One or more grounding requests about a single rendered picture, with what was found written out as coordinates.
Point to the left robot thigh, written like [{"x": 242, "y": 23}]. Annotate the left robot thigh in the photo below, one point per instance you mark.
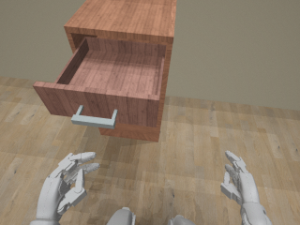
[{"x": 122, "y": 217}]

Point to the drawer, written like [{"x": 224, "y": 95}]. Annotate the drawer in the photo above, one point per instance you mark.
[{"x": 104, "y": 75}]

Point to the cabinet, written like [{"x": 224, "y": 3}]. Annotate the cabinet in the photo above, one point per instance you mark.
[{"x": 145, "y": 21}]

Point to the robot right hand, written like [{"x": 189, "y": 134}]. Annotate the robot right hand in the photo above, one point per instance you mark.
[{"x": 243, "y": 189}]

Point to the handle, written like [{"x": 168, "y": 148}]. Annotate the handle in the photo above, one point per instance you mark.
[{"x": 91, "y": 121}]

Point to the robot right forearm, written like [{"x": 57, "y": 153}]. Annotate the robot right forearm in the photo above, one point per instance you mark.
[{"x": 253, "y": 213}]

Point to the robot left hand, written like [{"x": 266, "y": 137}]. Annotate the robot left hand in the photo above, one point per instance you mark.
[{"x": 50, "y": 204}]

